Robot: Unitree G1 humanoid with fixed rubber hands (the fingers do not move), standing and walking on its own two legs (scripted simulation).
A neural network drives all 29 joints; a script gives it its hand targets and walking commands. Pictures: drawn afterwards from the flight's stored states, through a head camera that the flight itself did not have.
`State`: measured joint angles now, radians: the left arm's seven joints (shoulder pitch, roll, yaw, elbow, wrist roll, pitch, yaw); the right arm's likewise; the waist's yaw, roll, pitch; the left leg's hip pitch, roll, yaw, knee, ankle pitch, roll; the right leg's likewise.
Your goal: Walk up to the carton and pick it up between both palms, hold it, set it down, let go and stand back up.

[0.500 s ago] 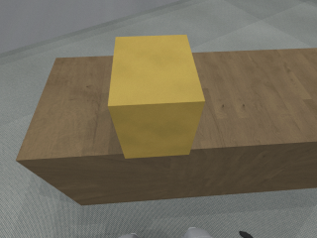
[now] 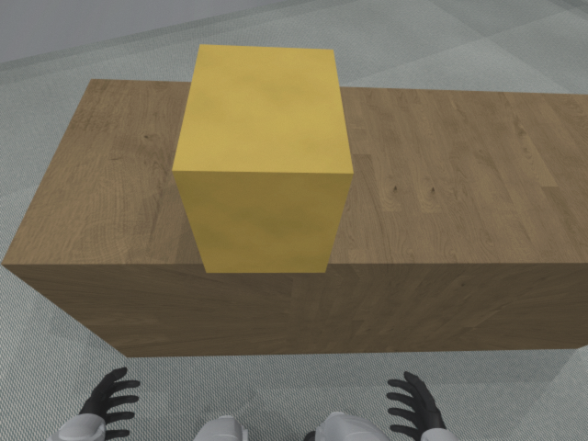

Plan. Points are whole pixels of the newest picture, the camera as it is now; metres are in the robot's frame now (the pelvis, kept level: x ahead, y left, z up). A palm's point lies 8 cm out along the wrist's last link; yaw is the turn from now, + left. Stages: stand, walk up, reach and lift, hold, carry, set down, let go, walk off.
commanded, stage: reach and lift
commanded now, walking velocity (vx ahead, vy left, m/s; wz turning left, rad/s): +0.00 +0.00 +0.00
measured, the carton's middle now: (266, 166) +0.51 +0.06 +0.03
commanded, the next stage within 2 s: none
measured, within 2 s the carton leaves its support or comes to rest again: neither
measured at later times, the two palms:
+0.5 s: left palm (96, 417) +0.16 +0.26 -0.07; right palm (428, 427) +0.14 -0.16 -0.06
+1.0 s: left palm (95, 378) +0.20 +0.26 -0.04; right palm (421, 375) +0.20 -0.16 -0.03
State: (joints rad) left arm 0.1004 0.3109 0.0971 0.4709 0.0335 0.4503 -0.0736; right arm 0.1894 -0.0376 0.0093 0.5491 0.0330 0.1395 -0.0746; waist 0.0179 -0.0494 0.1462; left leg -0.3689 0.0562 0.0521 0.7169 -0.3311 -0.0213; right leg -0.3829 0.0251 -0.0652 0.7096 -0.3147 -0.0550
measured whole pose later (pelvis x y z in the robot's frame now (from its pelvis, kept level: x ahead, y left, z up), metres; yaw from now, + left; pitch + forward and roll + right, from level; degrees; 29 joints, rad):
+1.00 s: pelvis +0.04 +0.03 +0.03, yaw +0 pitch -5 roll +0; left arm 0.22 0.24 -0.04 0.55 -0.13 -0.16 -0.01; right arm 0.24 -0.06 0.00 0.62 0.09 -0.26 -0.03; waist 0.03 -0.03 0.04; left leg -0.11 0.02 0.08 0.45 -0.27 0.02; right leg -0.11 0.00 -0.04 0.43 -0.24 -0.01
